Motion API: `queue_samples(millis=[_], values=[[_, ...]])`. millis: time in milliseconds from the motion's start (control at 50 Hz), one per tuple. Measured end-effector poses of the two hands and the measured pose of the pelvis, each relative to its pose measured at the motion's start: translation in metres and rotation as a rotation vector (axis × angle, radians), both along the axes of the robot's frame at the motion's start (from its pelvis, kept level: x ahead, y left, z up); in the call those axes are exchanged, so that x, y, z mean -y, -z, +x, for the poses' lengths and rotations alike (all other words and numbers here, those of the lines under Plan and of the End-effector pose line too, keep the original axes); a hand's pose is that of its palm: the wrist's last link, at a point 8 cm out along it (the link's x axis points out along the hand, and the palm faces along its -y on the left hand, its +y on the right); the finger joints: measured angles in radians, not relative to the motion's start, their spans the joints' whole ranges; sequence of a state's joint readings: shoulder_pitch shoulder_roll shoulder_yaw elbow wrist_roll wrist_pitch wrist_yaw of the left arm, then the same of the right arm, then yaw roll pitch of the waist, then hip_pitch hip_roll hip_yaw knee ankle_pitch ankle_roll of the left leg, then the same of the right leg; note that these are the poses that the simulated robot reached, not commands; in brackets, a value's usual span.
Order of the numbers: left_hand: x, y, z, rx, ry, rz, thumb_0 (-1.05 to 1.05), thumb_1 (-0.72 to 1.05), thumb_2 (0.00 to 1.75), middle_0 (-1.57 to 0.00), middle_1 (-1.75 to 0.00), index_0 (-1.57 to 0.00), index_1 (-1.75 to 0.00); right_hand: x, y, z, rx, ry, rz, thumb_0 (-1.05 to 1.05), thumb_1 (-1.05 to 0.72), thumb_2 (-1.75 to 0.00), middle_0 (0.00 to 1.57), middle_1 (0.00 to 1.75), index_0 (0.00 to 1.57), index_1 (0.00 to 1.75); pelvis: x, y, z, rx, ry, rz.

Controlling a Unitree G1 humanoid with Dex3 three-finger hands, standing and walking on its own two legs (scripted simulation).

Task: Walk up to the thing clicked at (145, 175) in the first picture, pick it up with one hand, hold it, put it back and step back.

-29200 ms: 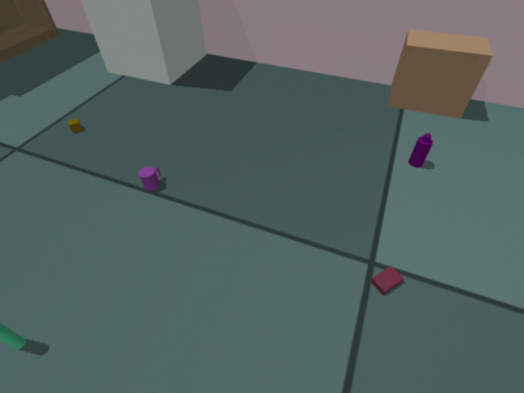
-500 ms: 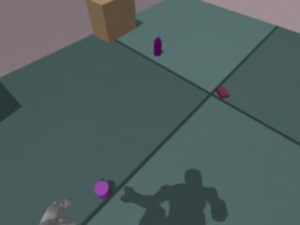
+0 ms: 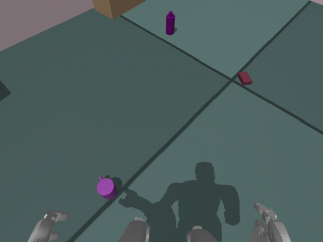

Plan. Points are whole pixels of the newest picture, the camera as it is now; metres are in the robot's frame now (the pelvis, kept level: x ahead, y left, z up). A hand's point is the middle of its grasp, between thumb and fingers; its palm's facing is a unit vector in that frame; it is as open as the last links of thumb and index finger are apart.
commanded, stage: rise first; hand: left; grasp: from above
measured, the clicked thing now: (105, 186) +0.40 +0.33 -0.64
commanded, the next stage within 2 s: none
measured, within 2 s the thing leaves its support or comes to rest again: neither
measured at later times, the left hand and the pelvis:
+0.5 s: hand (72, 223) +0.19 +0.32 -0.28, palm faces -0.44 -0.55 -0.71, open 13.9 cm; pelvis -0.04 -0.01 -0.15, yaw -1 degrees
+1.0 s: hand (83, 204) +0.27 +0.35 -0.43, palm faces -0.47 -0.18 -0.86, open 13.9 cm; pelvis -0.09 +0.00 -0.31, yaw -7 degrees
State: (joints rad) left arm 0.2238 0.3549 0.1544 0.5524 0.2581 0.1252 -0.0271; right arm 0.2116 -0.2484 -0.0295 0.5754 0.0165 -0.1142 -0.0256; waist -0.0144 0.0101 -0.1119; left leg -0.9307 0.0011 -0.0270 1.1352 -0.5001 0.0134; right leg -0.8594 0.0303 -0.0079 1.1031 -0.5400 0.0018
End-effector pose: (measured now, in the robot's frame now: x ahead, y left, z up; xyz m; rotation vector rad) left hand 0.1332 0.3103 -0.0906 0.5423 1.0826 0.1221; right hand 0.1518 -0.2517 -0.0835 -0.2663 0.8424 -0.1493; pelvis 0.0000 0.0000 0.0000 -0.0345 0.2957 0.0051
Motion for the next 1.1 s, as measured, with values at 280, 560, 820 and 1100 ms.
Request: queue_samples(millis=[280,560,820,1100], values=[[-0.013,0.046,0.011,-0.009,0.138,0.101,0.0,-0.5,0.95,-0.08,-1.09,-0.09,-1.07,-0.005,0.046,0.023,0.051,-0.088,0.001,0.01,-0.91,-0.9,0.2,0.3,0.2,0.3,0.002,0.052,-0.01,-0.11,-0.003,-0.01],[-0.036,0.162,0.086,0.12,0.524,0.329,0.0,-0.49,0.96,-0.07,-1.1,-0.09,-1.08,0.018,0.203,-0.012,-0.11,-0.128,-0.017,0.0,-0.89,-0.89,0.2,0.3,0.2,0.3,0.009,0.181,-0.049,-0.277,0.026,-0.019],[-0.047,0.245,0.129,0.183,0.734,0.47,0.0,-0.46,0.99,-0.05,-1.07,-0.07,-1.05,0.023,0.313,-0.113,-0.393,-0.054,-0.003,0.0,-0.85,-0.88,0.2,0.3,0.2,0.29,0.008,0.272,-0.083,-0.28,0.066,-0.046],[-0.047,0.298,0.162,0.271,0.883,0.567,0.0,-0.47,0.99,-0.07,-1.01,-0.08,-0.99,0.029,0.344,-0.162,-0.526,-0.032,-0.07,0.0,-0.87,-0.89,0.2,0.3,0.2,0.29,0.0,0.321,-0.091,-0.253,0.086,-0.083]])
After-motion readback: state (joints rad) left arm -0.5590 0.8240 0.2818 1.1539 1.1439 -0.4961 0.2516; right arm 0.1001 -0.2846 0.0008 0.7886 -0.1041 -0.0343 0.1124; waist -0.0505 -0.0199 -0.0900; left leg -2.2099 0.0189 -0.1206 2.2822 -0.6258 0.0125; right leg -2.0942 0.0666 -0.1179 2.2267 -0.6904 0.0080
